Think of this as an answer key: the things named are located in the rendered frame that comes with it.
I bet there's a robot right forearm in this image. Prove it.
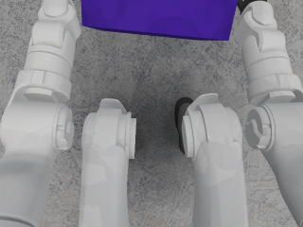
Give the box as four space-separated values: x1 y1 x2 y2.
233 0 303 106

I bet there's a left robot upper arm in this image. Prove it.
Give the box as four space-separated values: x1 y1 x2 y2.
0 99 75 227

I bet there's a robot thigh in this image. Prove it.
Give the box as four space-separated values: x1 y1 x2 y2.
79 108 136 227
181 103 249 227

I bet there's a robot right thigh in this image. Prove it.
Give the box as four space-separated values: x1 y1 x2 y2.
181 103 249 227

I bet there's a robot left thigh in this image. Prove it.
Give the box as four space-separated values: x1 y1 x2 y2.
79 108 136 227

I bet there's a robot left forearm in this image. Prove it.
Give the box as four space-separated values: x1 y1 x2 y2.
0 0 81 147

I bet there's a carton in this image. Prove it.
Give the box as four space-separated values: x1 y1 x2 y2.
80 0 238 41

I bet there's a right robot hand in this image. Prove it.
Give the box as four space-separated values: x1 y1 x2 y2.
237 0 267 15

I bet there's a right robot upper arm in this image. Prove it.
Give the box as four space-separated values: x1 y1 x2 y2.
244 102 303 227

